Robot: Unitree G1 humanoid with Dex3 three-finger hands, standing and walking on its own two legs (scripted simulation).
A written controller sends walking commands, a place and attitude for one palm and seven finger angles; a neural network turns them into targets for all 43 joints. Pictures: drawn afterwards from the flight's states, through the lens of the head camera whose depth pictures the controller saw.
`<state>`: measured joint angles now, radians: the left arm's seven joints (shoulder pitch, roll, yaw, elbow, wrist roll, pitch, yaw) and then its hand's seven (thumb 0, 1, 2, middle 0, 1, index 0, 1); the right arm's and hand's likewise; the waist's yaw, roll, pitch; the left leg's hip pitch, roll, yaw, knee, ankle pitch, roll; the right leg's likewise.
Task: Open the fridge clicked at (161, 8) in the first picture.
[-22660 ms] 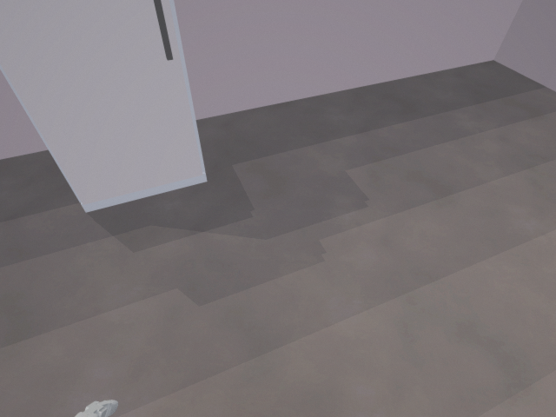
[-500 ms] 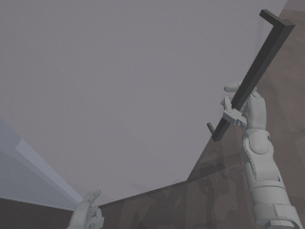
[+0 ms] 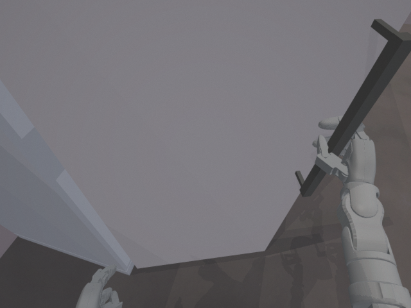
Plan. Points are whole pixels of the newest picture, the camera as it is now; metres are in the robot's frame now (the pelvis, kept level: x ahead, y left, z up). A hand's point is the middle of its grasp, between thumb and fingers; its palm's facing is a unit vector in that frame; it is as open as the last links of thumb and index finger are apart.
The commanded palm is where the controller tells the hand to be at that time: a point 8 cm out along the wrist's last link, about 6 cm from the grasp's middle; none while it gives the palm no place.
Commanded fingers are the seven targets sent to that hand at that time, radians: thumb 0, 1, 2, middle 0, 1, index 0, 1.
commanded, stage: stop walking and hold the door back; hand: right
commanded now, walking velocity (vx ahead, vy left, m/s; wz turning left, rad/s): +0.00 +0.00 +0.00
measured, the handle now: (333, 131) +0.42 -0.19 +0.14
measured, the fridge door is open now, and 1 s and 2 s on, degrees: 66 66 66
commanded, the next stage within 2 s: loosen the grip on the handle in 0.10 s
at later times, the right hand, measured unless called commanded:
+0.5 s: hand (331, 160) +0.37 -0.18 +0.12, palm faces +0.16 +0.97 -0.20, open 10.3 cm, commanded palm +0.35 -0.23 +0.12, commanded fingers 0.00 0.55 -0.20 0.37 1.30 0.37 1.30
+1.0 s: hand (345, 162) +0.38 -0.22 +0.10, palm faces +0.20 +0.96 -0.20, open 14.6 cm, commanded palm +0.34 -0.27 +0.12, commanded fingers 0.00 0.55 -0.20 0.25 1.15 0.25 1.15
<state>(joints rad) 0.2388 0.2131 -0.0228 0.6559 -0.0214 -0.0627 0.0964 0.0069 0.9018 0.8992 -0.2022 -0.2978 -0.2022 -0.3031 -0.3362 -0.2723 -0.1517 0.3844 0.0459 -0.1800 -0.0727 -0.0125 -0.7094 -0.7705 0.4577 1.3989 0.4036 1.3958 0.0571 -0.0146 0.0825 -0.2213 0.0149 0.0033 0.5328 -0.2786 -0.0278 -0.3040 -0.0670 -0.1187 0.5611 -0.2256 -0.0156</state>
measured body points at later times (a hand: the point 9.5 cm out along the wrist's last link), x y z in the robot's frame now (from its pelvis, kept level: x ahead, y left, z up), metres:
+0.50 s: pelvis -0.02 +0.02 -0.01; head -0.03 +0.01 +0.44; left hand +0.11 +0.29 -0.09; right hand +0.36 -0.23 +0.13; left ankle +0.00 +0.14 -0.73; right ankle +0.05 -0.11 -0.73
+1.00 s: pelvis +0.01 +0.01 -0.01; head +0.03 +0.01 +0.44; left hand +0.14 +0.26 -0.11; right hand +0.37 -0.27 +0.11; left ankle +0.00 +0.14 -0.73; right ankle +0.05 -0.11 -0.73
